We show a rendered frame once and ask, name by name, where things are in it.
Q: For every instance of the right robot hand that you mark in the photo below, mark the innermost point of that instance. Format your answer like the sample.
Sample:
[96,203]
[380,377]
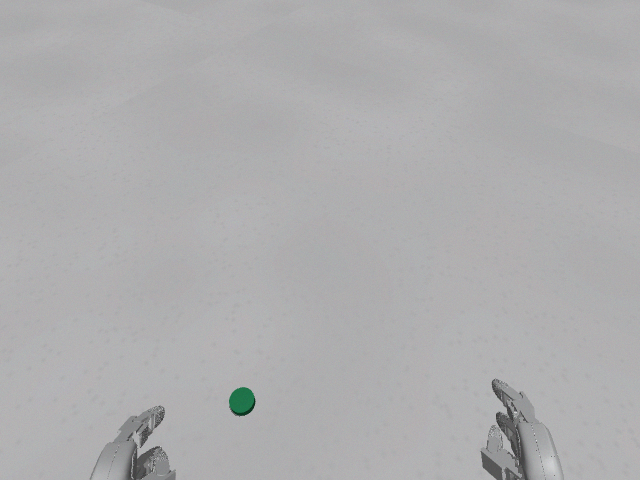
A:
[531,441]

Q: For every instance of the tin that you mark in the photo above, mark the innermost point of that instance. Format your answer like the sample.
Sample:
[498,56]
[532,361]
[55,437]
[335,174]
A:
[242,401]

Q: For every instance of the left robot hand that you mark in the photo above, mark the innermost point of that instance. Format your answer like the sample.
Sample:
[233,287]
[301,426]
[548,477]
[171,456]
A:
[118,460]

